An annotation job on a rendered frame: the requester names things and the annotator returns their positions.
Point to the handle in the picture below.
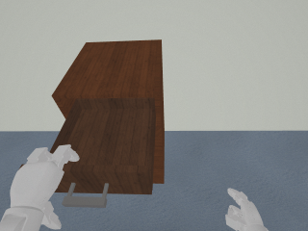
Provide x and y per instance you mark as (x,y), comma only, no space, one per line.
(85,201)

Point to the left robot hand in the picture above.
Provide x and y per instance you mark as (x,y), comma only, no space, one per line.
(35,182)

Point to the drawer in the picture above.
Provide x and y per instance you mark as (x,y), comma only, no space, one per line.
(115,141)

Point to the left robot forearm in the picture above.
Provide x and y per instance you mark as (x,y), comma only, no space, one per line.
(22,218)

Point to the right robot hand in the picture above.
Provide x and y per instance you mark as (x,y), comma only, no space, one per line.
(239,219)

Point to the cabinet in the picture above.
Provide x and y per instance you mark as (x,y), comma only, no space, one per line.
(119,69)

